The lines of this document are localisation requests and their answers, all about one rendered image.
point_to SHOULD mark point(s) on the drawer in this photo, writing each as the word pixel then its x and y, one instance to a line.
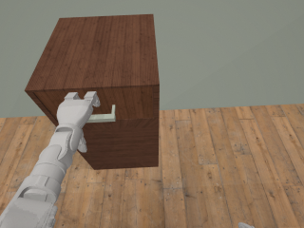
pixel 130 102

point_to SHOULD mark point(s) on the robot left hand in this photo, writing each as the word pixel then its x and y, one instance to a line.
pixel 76 111

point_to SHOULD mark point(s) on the handle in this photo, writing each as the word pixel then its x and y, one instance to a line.
pixel 103 118

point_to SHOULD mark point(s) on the cabinet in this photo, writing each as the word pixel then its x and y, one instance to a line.
pixel 105 52

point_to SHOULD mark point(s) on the left robot upper arm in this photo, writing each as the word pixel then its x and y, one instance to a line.
pixel 30 213

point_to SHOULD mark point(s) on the left robot forearm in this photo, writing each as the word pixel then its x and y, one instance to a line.
pixel 44 181

